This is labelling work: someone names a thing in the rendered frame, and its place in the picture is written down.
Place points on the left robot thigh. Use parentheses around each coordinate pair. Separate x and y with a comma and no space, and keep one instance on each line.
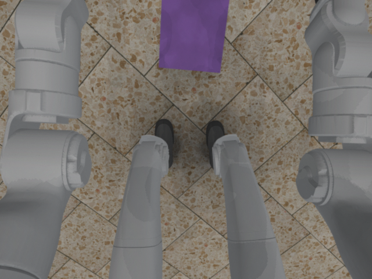
(137,251)

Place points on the right robot upper arm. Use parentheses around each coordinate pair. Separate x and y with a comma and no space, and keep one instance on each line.
(339,183)

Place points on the right robot forearm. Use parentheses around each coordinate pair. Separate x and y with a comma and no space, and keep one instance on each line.
(341,48)

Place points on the left robot forearm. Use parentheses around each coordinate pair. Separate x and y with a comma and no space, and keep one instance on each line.
(47,56)

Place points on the left robot upper arm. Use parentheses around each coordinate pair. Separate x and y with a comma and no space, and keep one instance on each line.
(41,168)

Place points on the carton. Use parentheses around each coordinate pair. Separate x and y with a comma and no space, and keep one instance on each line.
(192,34)

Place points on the right robot shin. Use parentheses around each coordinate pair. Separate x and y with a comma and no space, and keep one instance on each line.
(229,137)

